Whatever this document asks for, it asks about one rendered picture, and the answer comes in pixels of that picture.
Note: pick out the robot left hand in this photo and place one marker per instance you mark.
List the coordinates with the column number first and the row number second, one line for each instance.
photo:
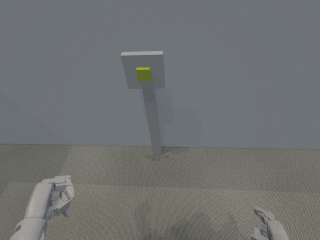
column 42, row 197

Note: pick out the left robot forearm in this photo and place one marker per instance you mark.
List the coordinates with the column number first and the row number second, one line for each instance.
column 33, row 228

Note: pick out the button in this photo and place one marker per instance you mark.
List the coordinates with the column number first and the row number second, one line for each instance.
column 143, row 74

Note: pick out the robot right hand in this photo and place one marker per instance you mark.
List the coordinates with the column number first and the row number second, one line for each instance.
column 274, row 230

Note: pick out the panel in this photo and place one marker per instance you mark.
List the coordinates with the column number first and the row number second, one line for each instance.
column 155, row 61

